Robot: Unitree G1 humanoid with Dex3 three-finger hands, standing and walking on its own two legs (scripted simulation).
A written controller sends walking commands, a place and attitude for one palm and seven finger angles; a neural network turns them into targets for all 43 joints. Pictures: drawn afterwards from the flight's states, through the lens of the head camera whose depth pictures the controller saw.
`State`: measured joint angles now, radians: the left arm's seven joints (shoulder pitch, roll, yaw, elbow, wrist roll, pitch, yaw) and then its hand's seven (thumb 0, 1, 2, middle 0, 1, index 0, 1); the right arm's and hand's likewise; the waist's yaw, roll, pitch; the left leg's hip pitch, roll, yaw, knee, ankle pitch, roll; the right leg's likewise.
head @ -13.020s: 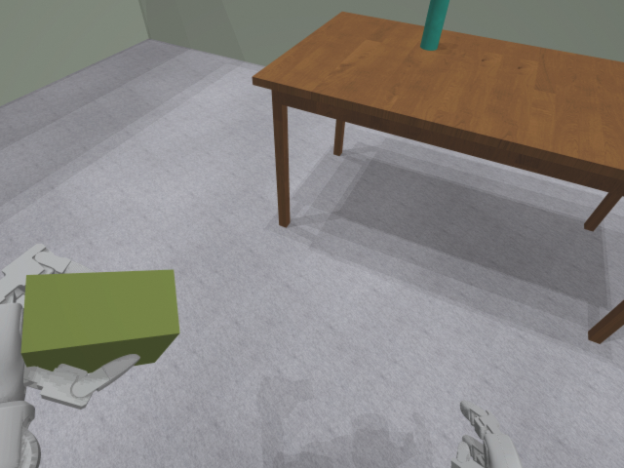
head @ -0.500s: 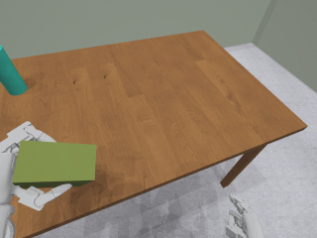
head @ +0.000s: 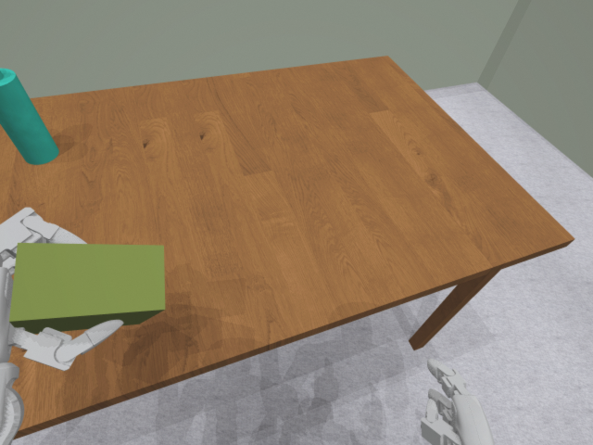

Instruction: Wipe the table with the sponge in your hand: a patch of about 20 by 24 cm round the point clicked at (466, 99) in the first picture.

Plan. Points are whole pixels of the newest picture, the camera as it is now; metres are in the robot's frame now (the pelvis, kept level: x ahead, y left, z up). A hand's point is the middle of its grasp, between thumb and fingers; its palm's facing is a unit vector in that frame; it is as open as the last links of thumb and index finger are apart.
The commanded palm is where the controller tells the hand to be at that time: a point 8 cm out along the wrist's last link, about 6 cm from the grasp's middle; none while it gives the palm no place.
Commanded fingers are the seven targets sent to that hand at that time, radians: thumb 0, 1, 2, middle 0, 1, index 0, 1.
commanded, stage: come to a stop and stand still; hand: left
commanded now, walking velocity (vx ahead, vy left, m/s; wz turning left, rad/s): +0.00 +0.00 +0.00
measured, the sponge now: (110, 290) +0.24 +0.22 +0.13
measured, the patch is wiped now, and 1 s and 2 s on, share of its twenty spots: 0.00 0.00 0.00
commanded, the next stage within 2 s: look again from close up in 0.08 s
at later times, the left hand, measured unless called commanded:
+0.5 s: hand (81, 276) +0.23 +0.24 +0.16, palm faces +0.36 -0.86 -0.37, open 10.1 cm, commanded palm +0.18 +0.27 +0.17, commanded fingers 0.00 0.10 1.30 -1.20 -1.60 -1.20 -1.60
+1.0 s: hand (81, 310) +0.20 +0.23 +0.15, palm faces +0.40 -0.67 -0.62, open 10.1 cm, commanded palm +0.18 +0.26 +0.18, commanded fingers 0.00 0.10 1.30 -1.20 -1.60 -1.20 -1.60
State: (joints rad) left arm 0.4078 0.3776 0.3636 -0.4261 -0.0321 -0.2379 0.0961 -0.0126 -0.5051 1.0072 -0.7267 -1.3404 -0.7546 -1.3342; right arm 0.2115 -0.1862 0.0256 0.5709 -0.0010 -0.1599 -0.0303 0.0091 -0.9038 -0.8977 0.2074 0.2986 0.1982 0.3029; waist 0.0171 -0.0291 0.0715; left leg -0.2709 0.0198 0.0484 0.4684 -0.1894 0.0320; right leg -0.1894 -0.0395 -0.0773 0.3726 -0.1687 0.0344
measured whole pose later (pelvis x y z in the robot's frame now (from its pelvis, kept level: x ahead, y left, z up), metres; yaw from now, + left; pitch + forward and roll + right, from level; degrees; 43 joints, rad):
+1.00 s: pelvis +0.01 -0.05 -0.01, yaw +1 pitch -1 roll +0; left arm 0.42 0.51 0.36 -0.45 0.10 -0.10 0.10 -0.01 -0.50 1.01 -0.72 -1.34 -0.75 -1.33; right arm 0.16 -0.22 0.02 0.61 -0.03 -0.09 -0.05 0.01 -0.90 -0.90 0.21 0.30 0.20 0.30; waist 0.08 0.00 0.03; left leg -0.32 0.05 0.00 0.60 -0.26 -0.03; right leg -0.27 -0.01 -0.10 0.60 -0.31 -0.03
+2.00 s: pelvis +0.02 -0.03 -0.01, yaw +1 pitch -2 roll +0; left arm 0.25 0.57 0.10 -0.31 0.62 0.40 0.00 -0.01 -0.50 1.01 -0.73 -1.33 -0.76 -1.33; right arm 0.07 -0.26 0.06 0.57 0.05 0.03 -0.11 0.01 -0.90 -0.90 0.21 0.30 0.20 0.30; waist 0.10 0.10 0.02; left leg -0.23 0.02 0.03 0.51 -0.24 0.00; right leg -0.19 -0.03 -0.07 0.51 -0.28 0.00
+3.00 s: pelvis +0.01 -0.04 +0.00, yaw +0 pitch -4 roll +0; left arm 0.18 0.55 -0.02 -0.24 0.86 0.29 0.00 -0.01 -0.50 1.02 -0.73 -1.32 -0.76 -1.31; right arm 0.01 -0.26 0.04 0.66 0.03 0.02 -0.07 0.01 -0.91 -0.90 0.20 0.30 0.20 0.30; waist 0.14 0.11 0.03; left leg -0.14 0.04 0.03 0.41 -0.19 -0.02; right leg -0.11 0.00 -0.07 0.42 -0.23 -0.03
